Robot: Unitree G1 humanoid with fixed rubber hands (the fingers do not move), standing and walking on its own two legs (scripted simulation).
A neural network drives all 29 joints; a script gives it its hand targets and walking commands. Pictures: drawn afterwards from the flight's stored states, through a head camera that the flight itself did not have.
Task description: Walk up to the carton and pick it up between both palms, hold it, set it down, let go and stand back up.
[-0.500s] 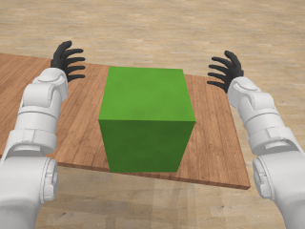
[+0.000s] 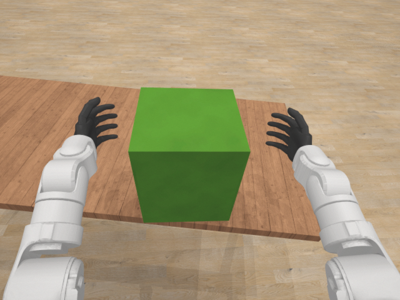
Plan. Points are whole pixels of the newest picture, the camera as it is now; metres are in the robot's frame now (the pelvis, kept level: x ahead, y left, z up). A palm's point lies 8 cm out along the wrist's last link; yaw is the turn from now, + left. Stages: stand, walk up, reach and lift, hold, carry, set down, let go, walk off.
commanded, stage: set down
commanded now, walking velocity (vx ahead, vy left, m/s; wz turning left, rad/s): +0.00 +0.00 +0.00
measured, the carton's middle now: (187, 157) +0.44 +0.04 +0.05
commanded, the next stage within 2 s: let go in 1.88 s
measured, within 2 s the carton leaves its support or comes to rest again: neither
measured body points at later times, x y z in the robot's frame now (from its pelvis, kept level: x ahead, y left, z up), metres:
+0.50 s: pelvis +0.02 +0.00 +0.00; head +0.04 +0.02 +0.45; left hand +0.33 +0.23 +0.07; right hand +0.34 -0.19 +0.07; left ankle +0.04 +0.12 -0.74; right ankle +0.03 -0.09 -0.74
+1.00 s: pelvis +0.03 +0.00 +0.00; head +0.02 +0.02 +0.45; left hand +0.26 +0.23 +0.01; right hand +0.25 -0.20 +0.01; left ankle +0.04 +0.12 -0.74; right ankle +0.03 -0.09 -0.74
